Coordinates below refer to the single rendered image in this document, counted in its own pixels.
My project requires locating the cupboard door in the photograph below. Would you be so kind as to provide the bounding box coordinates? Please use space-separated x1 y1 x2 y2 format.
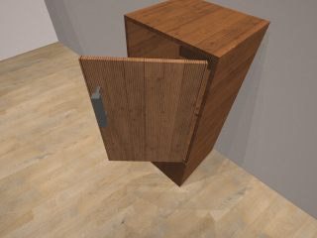
78 56 208 163

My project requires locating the handle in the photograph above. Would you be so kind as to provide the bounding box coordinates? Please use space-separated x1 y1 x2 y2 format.
90 86 108 128

